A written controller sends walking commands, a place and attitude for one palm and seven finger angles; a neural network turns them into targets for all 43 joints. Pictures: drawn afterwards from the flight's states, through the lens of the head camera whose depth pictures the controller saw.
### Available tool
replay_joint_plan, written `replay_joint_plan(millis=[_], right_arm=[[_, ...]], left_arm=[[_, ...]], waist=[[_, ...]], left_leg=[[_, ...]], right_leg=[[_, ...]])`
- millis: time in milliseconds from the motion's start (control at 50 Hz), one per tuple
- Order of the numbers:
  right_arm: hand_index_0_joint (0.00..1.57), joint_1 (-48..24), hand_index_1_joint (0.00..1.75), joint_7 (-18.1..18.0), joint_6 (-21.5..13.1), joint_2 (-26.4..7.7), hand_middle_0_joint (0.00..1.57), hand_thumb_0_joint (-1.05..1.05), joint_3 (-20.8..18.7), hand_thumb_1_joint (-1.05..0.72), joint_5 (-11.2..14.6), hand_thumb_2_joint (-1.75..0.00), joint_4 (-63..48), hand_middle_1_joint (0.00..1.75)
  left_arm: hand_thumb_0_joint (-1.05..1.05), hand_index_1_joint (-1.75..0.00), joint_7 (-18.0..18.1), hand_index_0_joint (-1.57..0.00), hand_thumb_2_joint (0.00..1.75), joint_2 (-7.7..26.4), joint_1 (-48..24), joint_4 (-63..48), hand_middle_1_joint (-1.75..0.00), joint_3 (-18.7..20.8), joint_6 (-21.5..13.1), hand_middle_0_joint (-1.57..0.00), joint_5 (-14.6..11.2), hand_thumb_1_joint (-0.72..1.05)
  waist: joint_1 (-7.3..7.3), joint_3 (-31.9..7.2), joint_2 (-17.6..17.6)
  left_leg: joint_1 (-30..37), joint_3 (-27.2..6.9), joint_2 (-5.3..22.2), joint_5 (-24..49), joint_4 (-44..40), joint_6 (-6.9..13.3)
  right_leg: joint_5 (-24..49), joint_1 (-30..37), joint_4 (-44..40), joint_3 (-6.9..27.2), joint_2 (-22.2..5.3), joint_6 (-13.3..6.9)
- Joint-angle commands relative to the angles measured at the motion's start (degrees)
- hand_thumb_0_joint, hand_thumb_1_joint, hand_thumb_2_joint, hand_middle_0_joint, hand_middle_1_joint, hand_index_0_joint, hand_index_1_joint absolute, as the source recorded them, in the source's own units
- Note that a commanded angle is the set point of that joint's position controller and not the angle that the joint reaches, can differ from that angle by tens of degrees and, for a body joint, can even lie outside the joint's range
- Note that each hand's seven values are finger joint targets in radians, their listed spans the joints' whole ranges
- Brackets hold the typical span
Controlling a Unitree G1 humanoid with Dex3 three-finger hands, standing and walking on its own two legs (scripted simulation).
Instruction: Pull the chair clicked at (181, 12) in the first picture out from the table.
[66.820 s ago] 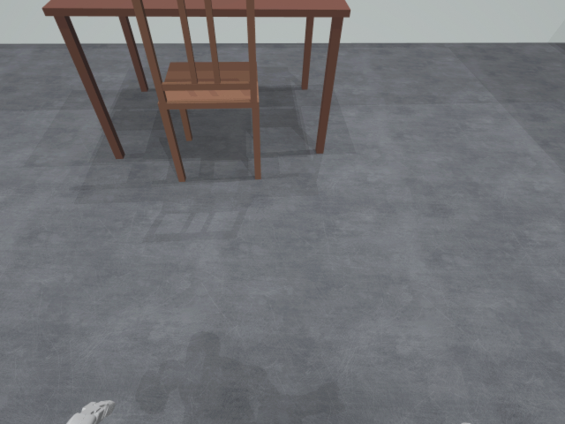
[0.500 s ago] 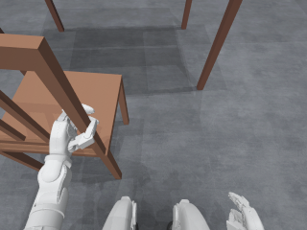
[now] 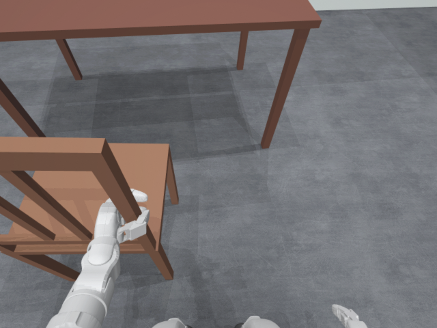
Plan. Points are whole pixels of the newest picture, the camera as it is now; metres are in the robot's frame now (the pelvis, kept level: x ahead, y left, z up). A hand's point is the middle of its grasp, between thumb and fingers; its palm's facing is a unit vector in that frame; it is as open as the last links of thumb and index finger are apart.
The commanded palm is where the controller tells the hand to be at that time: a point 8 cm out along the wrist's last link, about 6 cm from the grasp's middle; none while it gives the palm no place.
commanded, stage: step backward, pulling the chair out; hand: left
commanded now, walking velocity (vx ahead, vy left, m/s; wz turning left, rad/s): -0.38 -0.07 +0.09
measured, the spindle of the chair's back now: (8, 210) +0.33 +0.42 -0.05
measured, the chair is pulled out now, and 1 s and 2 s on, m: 0.40 0.58 0.75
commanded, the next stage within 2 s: stop walking, hand still on the chair in 1.20 s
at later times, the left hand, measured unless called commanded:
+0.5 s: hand (158, 268) +0.23 +0.11 -0.06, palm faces -0.06 -0.99 -0.14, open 5.9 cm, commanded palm +0.22 +0.17 -0.06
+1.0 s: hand (172, 317) +0.15 +0.08 -0.06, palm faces -0.06 -0.98 -0.17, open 6.1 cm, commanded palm +0.13 +0.14 -0.07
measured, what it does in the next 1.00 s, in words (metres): walks backwards: right foot, then left foot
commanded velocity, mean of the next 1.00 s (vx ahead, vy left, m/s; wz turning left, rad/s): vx -0.38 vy -0.01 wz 0.10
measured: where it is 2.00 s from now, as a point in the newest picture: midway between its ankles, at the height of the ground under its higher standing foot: outside the picture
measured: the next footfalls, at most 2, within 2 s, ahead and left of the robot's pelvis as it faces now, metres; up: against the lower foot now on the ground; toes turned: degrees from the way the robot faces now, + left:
right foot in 0.72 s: -0.09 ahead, -0.16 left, +0.00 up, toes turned -3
left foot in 0.98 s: -0.10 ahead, +0.09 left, +0.00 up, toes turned -3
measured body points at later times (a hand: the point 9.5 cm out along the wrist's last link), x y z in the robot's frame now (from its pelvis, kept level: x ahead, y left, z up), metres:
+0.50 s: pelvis -0.07 +0.01 +0.00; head -0.03 +0.01 +0.45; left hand +0.23 +0.17 -0.05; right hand +0.05 -0.25 -0.11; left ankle +0.02 +0.08 -0.72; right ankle +0.01 -0.12 -0.71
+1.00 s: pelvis -0.15 -0.03 +0.00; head -0.10 -0.04 +0.45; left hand +0.15 +0.13 -0.05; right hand -0.05 -0.32 -0.12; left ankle -0.14 +0.09 -0.73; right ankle -0.12 -0.18 -0.72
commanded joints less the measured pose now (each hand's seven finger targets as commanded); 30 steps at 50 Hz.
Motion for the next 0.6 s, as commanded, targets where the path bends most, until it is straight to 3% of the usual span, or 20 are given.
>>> replay_joint_plan(millis=[0, 60, 120, 160, 240, 260, 300, 340, 360, 380, 420, 440, 480, 540, 580], right_arm=[[0.20, -0.94, 0.30, -0.40, -2.52, -7.78, 0.20, 0.00, -2.51, -0.90, -0.50, -0.90, -5.99, 0.30], [0.20, -0.82, 0.30, -1.33, -2.91, -7.85, 0.20, 0.00, -2.61, -0.90, -0.07, -0.90, -5.20, 0.30], [0.20, -0.19, 0.30, -1.95, -3.49, -7.29, 0.20, 0.00, -2.58, -0.90, 0.39, -0.90, -3.91, 0.30], [0.20, 0.58, 0.30, -2.16, -3.87, -7.58, 0.20, 0.00, -2.78, -0.90, 0.37, -0.90, -3.10, 0.30], [0.20, 0.20, 0.30, -1.76, -3.78, -6.88, 0.20, 0.00, -2.43, -0.90, 0.99, -0.90, -2.83, 0.30], [0.20, 0.29, 0.30, -1.73, -3.70, -7.38, 0.20, 0.00, -2.58, -0.90, 1.25, -0.90, -2.66, 0.30], [0.20, -0.11, 0.30, -1.54, -3.94, -7.16, 0.20, 0.00, -1.90, -0.90, 1.04, -0.90, -2.57, 0.30], [0.20, -0.72, 0.30, -1.98, -4.34, -7.76, 0.20, 0.00, -1.52, -0.90, 0.91, -0.90, -2.84, 0.30], [0.20, -2.00, 0.30, -2.30, -4.29, -8.34, 0.20, 0.00, -1.46, -0.90, 0.94, -0.90, -3.46, 0.30], [0.20, -3.01, 0.30, -2.35, -4.06, -8.13, 0.20, 0.00, -1.13, -0.90, 1.25, -0.90, -4.24, 0.30], [0.20, -4.85, 0.30, -2.05, -4.14, -7.67, 0.20, 0.00, -0.80, -0.90, 1.15, -0.90, -5.36, 0.30], [0.20, -5.59, 0.30, -2.17, -4.14, -7.68, 0.20, 0.00, -0.37, -0.90, 0.66, -0.90, -5.66, 0.30], [0.20, -5.03, 0.30, -2.24, -4.27, -6.87, 0.20, 0.00, -0.36, -0.90, -0.36, -0.90, -4.79, 0.30], [0.20, -2.88, 0.30, -1.79, -6.44, -6.85, 0.20, 0.00, -0.67, -0.90, -1.22, -0.90, -3.10, 0.30], [0.20, -1.68, 0.30, -1.57, -7.60, -7.42, 0.20, 0.00, -0.88, -0.90, -1.70, -0.90, -2.11, 0.30]], left_arm=[[0.00, -1.45, 1.15, -0.50, 0.90, 7.69, -6.84, -11.83, -1.45, -0.35, -1.88, -0.50, 4.07, 0.90], [0.00, -1.45, 1.48, -0.50, 0.90, 8.85, -9.72, -10.80, -1.45, -0.64, -1.89, -0.50, 3.95, 0.90], [0.00, -1.45, 1.97, -0.50, 0.90, 8.41, -13.06, -8.29, -1.45, -2.25, -2.05, -0.50, 3.87, 0.90], [0.00, -1.45, 2.33, -0.50, 0.90, 9.93, -14.56, -7.13, -1.45, -2.22, -2.30, -0.50, 4.15, 0.90], [0.00, -1.45, 2.80, -0.50, 0.90, 8.40, -16.75, -3.88, -1.45, -4.26, -2.30, -0.50, 4.14, 0.90], [0.00, -1.45, 2.91, -0.50, 0.90, 8.40, -16.63, -3.00, -1.45, -4.56, -2.11, -0.50, 4.12, 0.90], [0.00, -1.45, 2.90, -0.50, 0.90, 6.06, -17.21, -2.67, -1.45, -6.36, -1.87, -0.50, 4.21, 0.90], [0.00, -1.45, 2.81, -0.50, 0.90, 4.56, -17.45, -2.77, -1.45, -7.44, -2.13, -0.50, 4.52, 0.90], [0.00, -1.45, 2.86, -0.50, 0.90, 4.34, -17.57, -2.86, -1.45, -7.78, -2.18, -0.50, 4.66, 0.90], [0.00, -1.45, 2.78, -0.50, 0.90, 3.32, -17.59, -3.19, -1.45, -8.42, -2.19, -0.50, 4.24, 0.90], [0.00, -1.45, 2.57, -0.50, 0.90, 1.61, -18.99, -4.45, -1.45, -9.68, -2.11, -0.50, 3.44, 0.90], [0.00, -1.45, 2.66, -0.50, 0.90, 1.31, -20.57, -5.60, -1.45, -9.77, -2.01, -0.50, 3.64, 0.90], [0.00, -1.45, 3.03, -0.50, 0.90, 1.85, -19.48, -5.70, -1.45, -8.94, -2.01, -0.50, 3.83, 0.90], [0.00, -1.45, 3.14, -0.50, 0.90, 0.81, -18.18, -3.95, -1.45, -9.12, -2.55, -0.50, 4.45, 0.90], [0.00, -1.45, 2.81, -0.50, 0.90, 0.51, -18.66, -3.73, -1.45, -9.52, -2.94, -0.50, 4.67, 0.90]], waist=[[2.36, -21.12, 10.60], [1.74, -20.51, 7.22], [0.89, -19.71, 4.87], [0.48, -19.89, 3.65], [0.85, -17.48, -2.84], [1.00, -17.05, -2.43], [0.78, -16.09, -1.79], [0.39, -15.99, -0.06], [0.61, -15.37, 3.98], [1.37, -15.15, 6.39], [2.13, -13.76, 9.63], [2.34, -12.38, 13.00], [2.58, -13.53, 12.66], [2.35, -16.43, 7.35], [1.64, -16.35, 9.46]], left_leg=[[14.84, -12.70, 13.45, 31.69, -7.51, 0.41], [11.43, -10.89, 11.53, 22.18, -6.93, -0.70], [11.65, -8.76, 7.76, 12.05, -4.54, -2.05], [12.53, -7.56, 5.15, 7.11, -2.21, -2.79], [12.06, -6.54, 1.57, -3.75, 1.61, -3.12], [12.42, -6.72, 1.11, -4.37, 2.80, -3.17], [13.38, -7.89, 1.82, -1.95, -0.70, -2.87], [13.57, -11.21, 5.08, 4.96, -8.95, -1.43], [11.61, -13.94, 7.87, 5.62, -13.08, -0.32], [8.34, -16.70, 10.85, 2.70, -16.85, 1.24], [4.15, -23.01, 15.86, -15.92, -24.42, 3.22], [2.23, -25.49, 17.21, -20.24, -26.50, 3.88], [7.36, -25.03, 18.80, -10.47, -24.00, 4.92], [16.58, -21.66, 18.99, 1.44, -19.23, 4.85], [19.92, -20.93, 19.01, 3.03, -18.89, 4.08]], right_leg=[[13.64, 8.76, -0.98, 2.32, -3.43, -1.50], [22.07, 10.75, -3.39, 4.56, -5.24, -1.98], [21.50, 8.36, -8.18, 7.93, -8.00, -2.62], [18.73, 6.84, -12.14, 10.64, -10.60, -3.32], [5.99, 4.98, -20.81, 14.09, -15.55, -3.95], [3.25, 4.10, -22.15, 14.29, -16.44, -4.63], [3.45, 4.35, -20.81, 10.74, -15.34, -5.26], [4.07, 4.95, -15.09, 4.31, -8.76, -2.25], [2.78, 5.39, -10.98, 2.18, -5.28, -0.84], [-0.51, 7.01, -5.40, 1.30, -3.02, -0.52], [-9.34, 7.26, 3.26, 1.45, -0.81, -1.65], [-9.49, 5.75, 8.52, 1.87, -0.48, -2.13], [-9.81, 3.44, 12.22, 3.04, -1.54, -2.19], [-12.05, 3.22, 5.18, 2.43, -1.41, -1.79], [-11.46, 2.85, 2.12, 1.79, -0.84, -1.42]])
